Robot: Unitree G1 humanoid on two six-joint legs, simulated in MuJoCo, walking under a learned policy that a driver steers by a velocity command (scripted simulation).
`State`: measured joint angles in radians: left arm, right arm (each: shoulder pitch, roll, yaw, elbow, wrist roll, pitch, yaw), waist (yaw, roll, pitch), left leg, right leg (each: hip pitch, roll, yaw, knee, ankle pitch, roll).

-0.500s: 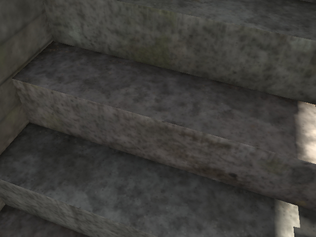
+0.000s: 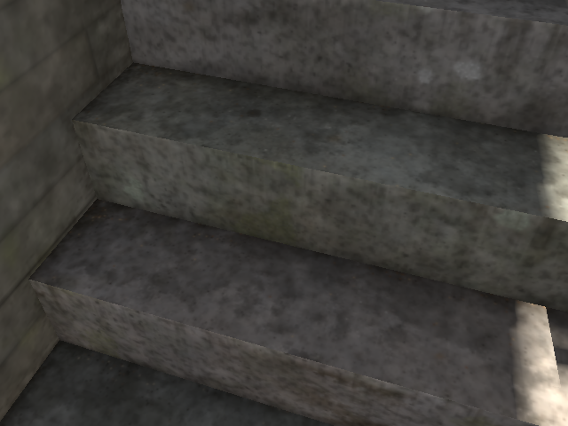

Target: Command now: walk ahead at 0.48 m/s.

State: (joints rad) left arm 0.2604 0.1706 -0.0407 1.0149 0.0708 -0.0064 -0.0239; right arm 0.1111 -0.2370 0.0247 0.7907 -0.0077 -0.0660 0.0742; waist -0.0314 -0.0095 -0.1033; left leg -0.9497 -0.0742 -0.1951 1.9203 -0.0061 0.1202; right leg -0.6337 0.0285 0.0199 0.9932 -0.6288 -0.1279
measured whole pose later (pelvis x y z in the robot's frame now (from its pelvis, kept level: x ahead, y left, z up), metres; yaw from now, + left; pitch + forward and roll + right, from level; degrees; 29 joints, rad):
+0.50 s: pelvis +0.08 +0.08 +0.03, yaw -13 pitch +1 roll +1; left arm 0.15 0.12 -0.04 0.72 -0.01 -0.02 -0.02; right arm 0.50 -0.12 0.04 1.00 -0.06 -0.07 -0.01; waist -0.03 -0.06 -0.16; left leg -0.30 0.06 0.23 0.67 -0.38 0.03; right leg -1.09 0.02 0.12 2.22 0.04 -0.08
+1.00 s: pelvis +0.16 -0.05 +0.06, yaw -30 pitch +8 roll +5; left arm -0.09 0.23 -0.01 0.61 0.07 -0.04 -0.03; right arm 0.35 -0.26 -0.04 0.74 0.01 -0.06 -0.03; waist -0.09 -0.08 -0.03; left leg -0.58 0.09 0.00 1.56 -0.68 0.02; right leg -0.19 -0.13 -0.02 0.41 -0.25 -0.02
